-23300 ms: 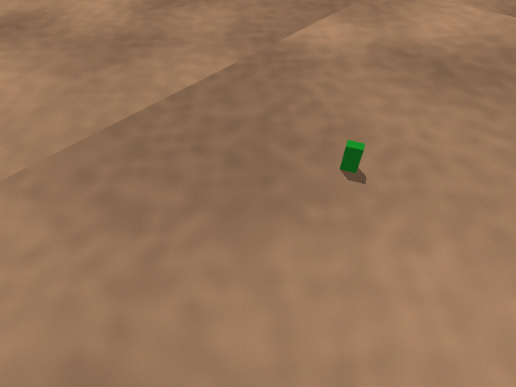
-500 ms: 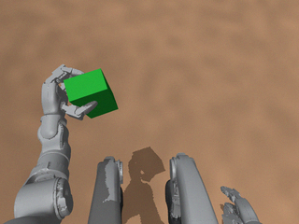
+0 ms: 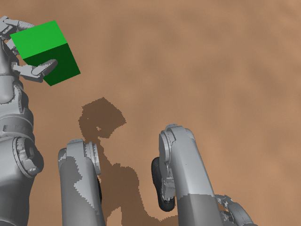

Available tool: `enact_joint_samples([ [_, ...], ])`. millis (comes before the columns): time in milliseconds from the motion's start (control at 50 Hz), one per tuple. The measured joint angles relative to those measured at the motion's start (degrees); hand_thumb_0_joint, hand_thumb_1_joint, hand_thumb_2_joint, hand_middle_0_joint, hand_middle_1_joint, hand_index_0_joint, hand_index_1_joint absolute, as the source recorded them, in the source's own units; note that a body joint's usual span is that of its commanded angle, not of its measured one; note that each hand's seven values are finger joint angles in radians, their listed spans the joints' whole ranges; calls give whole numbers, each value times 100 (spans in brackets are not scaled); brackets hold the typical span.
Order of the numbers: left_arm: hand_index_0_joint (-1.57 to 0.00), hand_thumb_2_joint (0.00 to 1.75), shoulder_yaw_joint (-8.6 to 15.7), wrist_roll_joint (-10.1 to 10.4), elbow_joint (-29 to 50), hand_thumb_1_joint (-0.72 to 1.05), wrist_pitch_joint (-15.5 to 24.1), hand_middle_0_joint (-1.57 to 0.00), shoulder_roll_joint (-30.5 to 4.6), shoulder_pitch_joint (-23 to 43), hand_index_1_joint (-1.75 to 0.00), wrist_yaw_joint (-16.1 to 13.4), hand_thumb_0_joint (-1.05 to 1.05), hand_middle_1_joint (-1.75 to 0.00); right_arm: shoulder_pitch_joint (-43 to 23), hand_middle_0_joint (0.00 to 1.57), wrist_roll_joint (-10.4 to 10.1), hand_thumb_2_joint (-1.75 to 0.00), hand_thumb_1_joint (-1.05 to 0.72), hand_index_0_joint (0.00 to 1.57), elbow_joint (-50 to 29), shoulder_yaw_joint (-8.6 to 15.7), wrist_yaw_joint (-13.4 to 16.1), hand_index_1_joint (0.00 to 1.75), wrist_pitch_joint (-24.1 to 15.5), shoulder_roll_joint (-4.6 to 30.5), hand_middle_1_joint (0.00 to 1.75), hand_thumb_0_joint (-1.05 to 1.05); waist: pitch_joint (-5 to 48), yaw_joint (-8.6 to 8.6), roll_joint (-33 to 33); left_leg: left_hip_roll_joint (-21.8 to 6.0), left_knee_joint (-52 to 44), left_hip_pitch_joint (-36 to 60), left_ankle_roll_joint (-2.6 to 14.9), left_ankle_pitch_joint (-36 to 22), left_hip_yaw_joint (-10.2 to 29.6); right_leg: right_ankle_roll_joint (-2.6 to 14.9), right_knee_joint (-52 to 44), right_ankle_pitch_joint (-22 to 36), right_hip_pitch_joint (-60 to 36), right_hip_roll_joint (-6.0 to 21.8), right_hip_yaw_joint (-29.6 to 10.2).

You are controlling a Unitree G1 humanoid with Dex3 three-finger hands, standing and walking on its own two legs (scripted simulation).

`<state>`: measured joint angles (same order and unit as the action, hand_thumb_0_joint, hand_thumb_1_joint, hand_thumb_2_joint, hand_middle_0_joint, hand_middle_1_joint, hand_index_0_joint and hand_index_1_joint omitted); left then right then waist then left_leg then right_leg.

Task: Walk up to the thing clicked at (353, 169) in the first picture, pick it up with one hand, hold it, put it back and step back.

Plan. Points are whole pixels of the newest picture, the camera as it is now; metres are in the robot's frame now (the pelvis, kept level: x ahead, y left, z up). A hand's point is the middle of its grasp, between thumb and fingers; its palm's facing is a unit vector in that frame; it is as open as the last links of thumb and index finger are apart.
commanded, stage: crouch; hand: left
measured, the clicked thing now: (52, 58) +0.54 +0.19 -0.08
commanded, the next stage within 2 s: lower in 0.50 s
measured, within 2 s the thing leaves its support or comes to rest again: neither
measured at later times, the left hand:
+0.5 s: hand (44, 61) +0.55 +0.22 -0.12, palm faces +0.13 -0.99 -0.03, open 9.7 cm
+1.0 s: hand (51, 70) +0.56 +0.22 -0.18, palm faces +0.19 -0.98 -0.01, open 9.7 cm
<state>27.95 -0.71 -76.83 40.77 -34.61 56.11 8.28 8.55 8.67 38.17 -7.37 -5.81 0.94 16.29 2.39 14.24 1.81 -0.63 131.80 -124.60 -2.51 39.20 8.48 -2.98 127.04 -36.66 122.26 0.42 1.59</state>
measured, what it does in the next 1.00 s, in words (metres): lowers itself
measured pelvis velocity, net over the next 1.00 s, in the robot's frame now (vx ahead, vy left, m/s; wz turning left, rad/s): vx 0.00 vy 0.01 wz -0.12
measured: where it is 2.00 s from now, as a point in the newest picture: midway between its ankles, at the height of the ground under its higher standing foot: (130, 202)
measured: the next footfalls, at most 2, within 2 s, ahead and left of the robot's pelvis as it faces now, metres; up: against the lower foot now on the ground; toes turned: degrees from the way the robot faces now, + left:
none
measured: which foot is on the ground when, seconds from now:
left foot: down 0.00-1.00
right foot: down 0.00-1.00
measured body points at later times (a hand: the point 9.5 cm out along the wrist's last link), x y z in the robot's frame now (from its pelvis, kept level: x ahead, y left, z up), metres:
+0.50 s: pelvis +0.00 +0.01 -0.04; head +0.26 +0.09 +0.32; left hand +0.54 +0.28 -0.11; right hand +0.04 -0.26 -0.12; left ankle +0.08 +0.14 -0.33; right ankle +0.11 -0.13 -0.33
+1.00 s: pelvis +0.00 +0.01 -0.05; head +0.28 +0.11 +0.28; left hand +0.54 +0.28 -0.18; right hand +0.04 -0.26 -0.12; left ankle +0.08 +0.14 -0.33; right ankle +0.11 -0.13 -0.33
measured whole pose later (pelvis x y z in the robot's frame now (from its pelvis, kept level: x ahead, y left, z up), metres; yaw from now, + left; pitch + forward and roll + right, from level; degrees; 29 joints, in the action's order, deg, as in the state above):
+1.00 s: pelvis +0.00 +0.01 -0.05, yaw -7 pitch +25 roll -14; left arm 29.5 -1.4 -81.6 46.9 -49.3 56.5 2.9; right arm 1.5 15.6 32.5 -21.6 -7.8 6.4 20.2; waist -11.7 20.2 9.1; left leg 0.0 145.5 -130.1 -2.2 41.5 16.5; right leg -5.0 134.2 -36.3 124.2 -1.9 7.1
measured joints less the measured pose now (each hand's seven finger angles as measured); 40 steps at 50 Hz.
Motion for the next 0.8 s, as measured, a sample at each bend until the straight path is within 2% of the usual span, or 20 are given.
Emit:
enact_joint_samples([
  [160,-80,104,151,-70,-41,-42,-127,-76,-348,56,-106,60,-2,-104,113,21,81,-90,-90,20,-125,-268,-73,30,153,103,30,0,-289,191,41,11,424,-305,39,30,159,-73,262,29,205,-60,99],
  [340,-79,102,167,-165,290,-40,-129,-75,-470,-56,-106,-90,-1,-104,44,21,227,-90,-90,20,-143,-456,-142,30,291,156,30,0,-553,236,179,51,741,-512,49,54,302,-92,461,26,320,-83,196],
  [500,-79,101,76,-121,277,-38,-84,-75,-610,-1,-106,-154,-1,-104,-149,21,314,-90,-90,20,-201,-599,-168,30,376,218,30,0,-729,282,202,60,934,-573,67,134,393,-132,570,-25,328,-108,256],
  [660,-79,101,152,-109,234,-38,-6,-74,-721,-69,-106,-172,-1,-104,-322,21,371,-90,-90,20,-334,-778,-175,30,450,258,30,0,-867,366,296,58,1069,-575,55,194,501,-164,632,-40,306,-139,333],
  [800,-79,101,177,-78,-125,-38,210,-75,-968,-67,-106,-360,-1,-104,-496,21,477,-90,-91,20,-452,-1043,-206,30,518,306,29,0,-1088,466,441,58,1163,-561,43,189,607,-181,656,5,267,-171,411],
])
